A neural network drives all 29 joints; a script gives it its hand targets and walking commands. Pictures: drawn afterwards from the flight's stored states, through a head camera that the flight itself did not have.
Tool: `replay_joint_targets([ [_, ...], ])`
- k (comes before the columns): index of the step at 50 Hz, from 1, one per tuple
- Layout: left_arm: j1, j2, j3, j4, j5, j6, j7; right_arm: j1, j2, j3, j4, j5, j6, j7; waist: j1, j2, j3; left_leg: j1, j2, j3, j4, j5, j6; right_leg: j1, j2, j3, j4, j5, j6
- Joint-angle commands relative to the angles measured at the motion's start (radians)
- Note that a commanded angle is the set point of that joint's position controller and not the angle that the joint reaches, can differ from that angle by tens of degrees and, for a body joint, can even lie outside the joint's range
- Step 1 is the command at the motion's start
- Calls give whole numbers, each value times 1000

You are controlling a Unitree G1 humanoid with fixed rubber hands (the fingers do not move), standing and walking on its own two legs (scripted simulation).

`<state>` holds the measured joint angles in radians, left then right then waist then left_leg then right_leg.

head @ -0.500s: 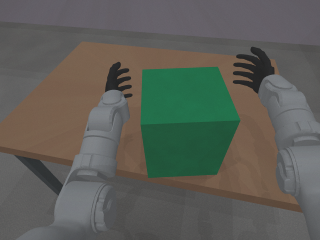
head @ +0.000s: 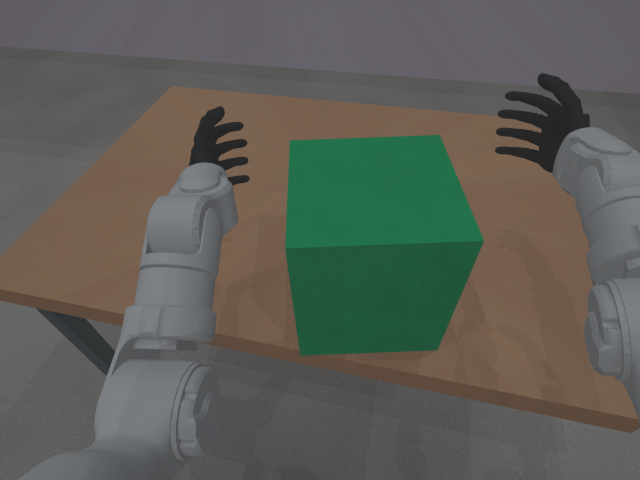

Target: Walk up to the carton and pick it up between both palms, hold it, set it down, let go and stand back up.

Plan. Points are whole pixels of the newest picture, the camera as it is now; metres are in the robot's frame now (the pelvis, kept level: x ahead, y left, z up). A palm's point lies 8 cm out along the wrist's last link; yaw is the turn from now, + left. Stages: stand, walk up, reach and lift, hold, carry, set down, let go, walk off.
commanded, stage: set down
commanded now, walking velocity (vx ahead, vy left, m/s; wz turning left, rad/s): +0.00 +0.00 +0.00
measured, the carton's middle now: (366, 250) +0.45 +0.01 +0.04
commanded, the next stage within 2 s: none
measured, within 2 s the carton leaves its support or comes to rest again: neither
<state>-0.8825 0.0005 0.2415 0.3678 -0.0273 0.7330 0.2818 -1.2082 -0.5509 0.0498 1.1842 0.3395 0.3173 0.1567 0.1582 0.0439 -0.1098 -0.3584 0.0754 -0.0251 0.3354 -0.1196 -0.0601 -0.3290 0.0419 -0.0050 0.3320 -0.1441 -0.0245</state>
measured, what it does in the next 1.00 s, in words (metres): stands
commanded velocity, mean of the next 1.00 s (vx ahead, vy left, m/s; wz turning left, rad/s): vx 0.00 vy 0.00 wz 0.00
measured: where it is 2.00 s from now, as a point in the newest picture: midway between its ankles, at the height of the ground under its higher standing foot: outside the picture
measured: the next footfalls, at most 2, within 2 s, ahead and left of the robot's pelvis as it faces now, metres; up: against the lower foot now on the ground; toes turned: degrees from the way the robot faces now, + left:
none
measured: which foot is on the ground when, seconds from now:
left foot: down 0.00-1.00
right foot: down 0.00-1.00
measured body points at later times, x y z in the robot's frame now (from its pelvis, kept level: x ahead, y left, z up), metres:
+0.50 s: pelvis -0.01 +0.00 +0.00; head +0.01 -0.01 +0.45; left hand +0.37 +0.19 +0.15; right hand +0.45 -0.22 +0.16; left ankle +0.02 +0.16 -0.75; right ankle +0.00 -0.10 -0.75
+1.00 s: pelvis -0.01 -0.01 +0.00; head +0.00 -0.02 +0.45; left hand +0.33 +0.17 +0.10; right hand +0.38 -0.26 +0.10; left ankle +0.02 +0.16 -0.75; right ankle +0.00 -0.10 -0.75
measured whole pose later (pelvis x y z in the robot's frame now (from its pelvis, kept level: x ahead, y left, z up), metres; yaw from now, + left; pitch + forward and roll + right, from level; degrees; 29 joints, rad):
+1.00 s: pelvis -0.01 -0.01 +0.00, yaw +0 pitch +6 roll +0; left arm -0.31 -0.03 0.11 0.03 -0.02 0.60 0.25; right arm -0.54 -0.55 0.06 0.74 0.35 0.16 0.24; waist 0.05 0.01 -0.11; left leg -0.32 0.08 -0.02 0.32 -0.11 -0.06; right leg -0.32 0.04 -0.01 0.38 -0.16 -0.04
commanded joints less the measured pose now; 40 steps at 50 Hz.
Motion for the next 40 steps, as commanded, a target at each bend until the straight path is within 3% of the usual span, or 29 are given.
replay_joint_targets([
  [1,-281,126,-37,-182,25,-37,-22,-313,-171,118,-193,129,-51,19,-17,-153,-458,179,-74,61,-13,267,16,369,48,6,29,444,36],
  [2,-259,93,-50,-167,24,-40,-25,-266,-179,106,-115,127,-41,27,-34,-157,-391,185,-64,50,-24,244,10,348,49,5,14,398,29],
  [4,-267,91,-76,-238,21,-58,-23,-248,-194,62,-192,107,-65,24,-58,-122,-447,240,-55,40,-9,241,10,311,49,-10,14,350,29],
  [5,-273,98,-85,-260,19,-63,-19,-245,-177,61,-187,120,-68,30,-44,-94,-417,242,-56,35,-12,212,12,265,51,-21,12,284,28],
  [6,-196,69,-113,-304,1,-59,-19,-196,-179,85,-251,117,-77,34,-50,-138,-479,287,-57,34,7,286,7,313,58,-22,11,361,24],
  [7,-221,72,-125,-312,-9,-56,-20,-222,-201,41,-273,126,-89,32,-75,-126,-476,285,-60,25,10,276,10,289,60,-26,20,353,30],
  [10,-197,88,-141,-345,-39,-60,-12,-222,-206,40,-361,132,-99,36,-66,-130,-486,267,-69,30,13,232,20,269,47,-20,18,318,31],
  [11,-298,92,-151,-333,-53,-65,-15,-303,-188,8,-385,112,-101,30,-80,-116,-449,238,-61,23,11,143,27,203,33,-11,1,220,30],
  [14,-230,73,-206,-347,-101,-60,3,-257,-224,-25,-373,96,-94,58,-97,-154,-455,238,-50,22,-8,22,40,124,32,-24,-15,48,14],
  [15,-228,78,-178,-341,-79,-57,12,-246,-204,-25,-400,71,-88,56,-65,-149,-448,236,-45,22,-19,-6,37,121,33,-28,-18,5,10],
  [16,-168,81,-165,-293,-71,-52,6,-179,-164,17,-372,77,-78,58,-49,-187,-411,214,-49,27,-12,-1,51,157,22,-5,-24,-6,16],
  [17,-130,50,-184,-295,-62,-44,4,-140,-184,0,-341,64,-72,63,-85,-184,-363,208,-40,20,-26,-33,49,142,26,-19,-26,-20,9],
  [18,-85,49,-148,-263,-30,-49,1,-86,-170,-14,-304,40,-72,61,-57,-187,-312,210,-44,21,-44,-48,51,157,24,-8,-27,-31,10],
  [19,-30,23,-161,-226,-16,-48,-9,-13,-126,8,-229,50,-65,67,-69,-188,-307,215,-45,21,-39,-27,56,193,10,21,-37,-28,9],
  [22,-15,52,-113,-267,21,-56,-30,20,-109,27,-297,72,-73,64,-39,-193,-351,205,-56,27,-39,69,65,262,7,35,-15,115,22],
  [23,48,4,-139,-213,19,-56,-36,68,-114,12,-249,72,-85,60,-59,-185,-283,205,-58,20,-40,87,67,242,9,28,-3,159,27],
  [25,78,21,-123,-334,47,-66,-51,117,-144,-5,-319,71,-107,53,-77,-124,-346,263,-69,17,-28,171,53,283,16,17,13,262,26],
  [26,207,-24,-126,-365,62,-82,-63,218,-124,-1,-395,79,-131,49,-86,-138,-355,309,-69,14,-30,246,53,330,19,21,13,381,27],
  [27,46,33,-127,-529,34,-109,-51,88,-168,-35,-502,99,-171,44,-83,-90,-475,327,-80,23,1,306,36,309,25,-3,41,448,35],
  [28,170,13,-140,-569,14,-128,-50,182,-159,-22,-567,122,-191,44,-78,-111,-506,339,-86,9,35,376,38,315,29,12,63,539,42],
  [30,235,11,-181,-667,-2,-154,-52,211,-188,-47,-690,136,-244,35,-115,-93,-525,356,-88,-5,50,416,28,307,33,3,81,632,35],
  [31,181,2,-216,-699,-30,-165,-45,165,-197,-70,-690,143,-248,35,-125,-63,-499,354,-84,3,51,388,16,244,39,-8,70,565,30],
  [33,327,-19,-235,-671,-33,-150,-48,313,-211,-64,-663,146,-236,48,-152,-80,-391,367,-73,-2,26,311,29,211,40,-16,28,422,18],
  [34,201,3,-258,-680,-49,-151,-49,219,-216,-101,-678,127,-226,52,-175,-78,-385,358,-69,0,10,230,34,138,32,-14,5,322,18],
  [35,283,13,-231,-643,-49,-147,-48,285,-200,-82,-660,134,-209,59,-161,-143,-354,335,-64,6,6,182,48,147,35,-13,-7,257,20],
  [36,313,-8,-257,-624,-57,-147,-49,311,-225,-113,-615,109,-199,59,-175,-134,-331,352,-55,6,-19,118,58,105,28,-10,-19,171,18],
  [37,236,16,-244,-585,-59,-146,-45,263,-175,-92,-629,113,-186,60,-152,-162,-289,324,-52,15,-32,56,62,101,26,-5,-35,71,10],
  [38,286,13,-229,-597,-49,-136,-43,304,-173,-103,-652,98,-176,65,-165,-188,-318,326,-51,18,-29,35,67,107,18,-3,-41,42,7],
  [40,208,2,-254,-538,-57,-135,-24,238,-164,-116,-632,84,-171,76,-139,-175,-273,283,-54,19,-43,-46,69,71,16,0,-44,-60,6],
])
